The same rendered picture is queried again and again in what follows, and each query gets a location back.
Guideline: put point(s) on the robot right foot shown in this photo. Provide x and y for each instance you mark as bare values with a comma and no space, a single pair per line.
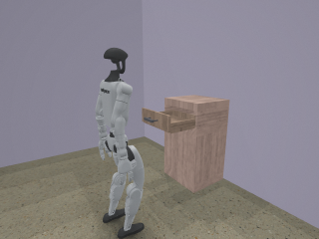
135,228

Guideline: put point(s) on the left robot shin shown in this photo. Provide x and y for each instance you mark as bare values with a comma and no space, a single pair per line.
116,193

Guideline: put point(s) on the robot right forearm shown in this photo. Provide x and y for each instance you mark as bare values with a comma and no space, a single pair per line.
119,134

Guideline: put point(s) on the robot left forearm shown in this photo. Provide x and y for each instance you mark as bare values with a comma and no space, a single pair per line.
101,127

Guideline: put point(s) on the robot left upper arm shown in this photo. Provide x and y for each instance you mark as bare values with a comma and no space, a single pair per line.
99,105

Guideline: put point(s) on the cabinet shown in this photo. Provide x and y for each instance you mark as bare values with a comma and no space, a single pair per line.
195,157

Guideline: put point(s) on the right robot hand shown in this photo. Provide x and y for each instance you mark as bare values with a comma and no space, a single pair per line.
125,166

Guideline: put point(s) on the robot right upper arm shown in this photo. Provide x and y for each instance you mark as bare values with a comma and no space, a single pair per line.
124,91

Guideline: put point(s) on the left robot hand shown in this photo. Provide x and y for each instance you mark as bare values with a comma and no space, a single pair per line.
101,145

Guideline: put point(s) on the drawer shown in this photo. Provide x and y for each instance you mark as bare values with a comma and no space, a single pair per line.
171,121

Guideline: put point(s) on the handle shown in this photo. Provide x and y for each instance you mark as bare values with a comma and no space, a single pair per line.
150,119

